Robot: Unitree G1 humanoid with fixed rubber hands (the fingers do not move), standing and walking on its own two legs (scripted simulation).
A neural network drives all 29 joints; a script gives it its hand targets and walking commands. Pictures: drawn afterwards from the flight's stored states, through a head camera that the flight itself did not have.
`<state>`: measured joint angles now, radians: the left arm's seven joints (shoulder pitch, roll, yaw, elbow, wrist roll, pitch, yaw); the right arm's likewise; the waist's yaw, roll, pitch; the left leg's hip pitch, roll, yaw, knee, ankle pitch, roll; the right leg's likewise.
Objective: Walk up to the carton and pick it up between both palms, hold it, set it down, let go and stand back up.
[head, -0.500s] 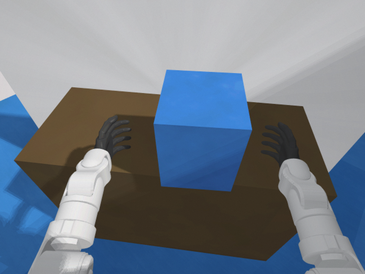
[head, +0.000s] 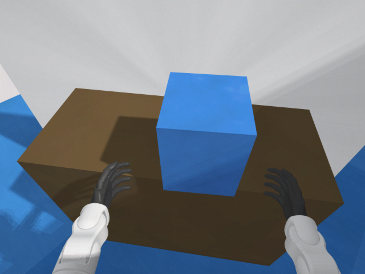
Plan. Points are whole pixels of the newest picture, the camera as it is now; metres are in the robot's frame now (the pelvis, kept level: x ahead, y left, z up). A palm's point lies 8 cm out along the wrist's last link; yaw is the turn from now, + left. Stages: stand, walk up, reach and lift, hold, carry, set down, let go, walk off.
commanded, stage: set down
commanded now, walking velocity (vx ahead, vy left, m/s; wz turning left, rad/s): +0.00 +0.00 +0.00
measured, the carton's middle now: (203, 135) +0.46 -0.01 +0.03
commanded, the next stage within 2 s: let go in 0.32 s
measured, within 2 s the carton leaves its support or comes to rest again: neither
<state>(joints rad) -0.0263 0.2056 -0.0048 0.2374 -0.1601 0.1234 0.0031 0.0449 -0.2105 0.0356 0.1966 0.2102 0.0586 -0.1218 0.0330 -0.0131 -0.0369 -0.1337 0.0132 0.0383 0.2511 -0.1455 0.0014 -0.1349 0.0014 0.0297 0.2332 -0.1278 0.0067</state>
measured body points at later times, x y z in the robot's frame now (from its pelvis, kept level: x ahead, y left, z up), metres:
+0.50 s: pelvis +0.01 +0.00 +0.00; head +0.02 +0.01 +0.45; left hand +0.21 +0.22 -0.05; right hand +0.22 -0.20 -0.04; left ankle -0.01 +0.12 -0.75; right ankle -0.01 -0.13 -0.75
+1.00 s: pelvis +0.02 -0.01 -0.01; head +0.03 +0.01 +0.44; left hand +0.18 +0.22 -0.10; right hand +0.19 -0.24 -0.10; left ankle -0.01 +0.12 -0.75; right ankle -0.01 -0.13 -0.75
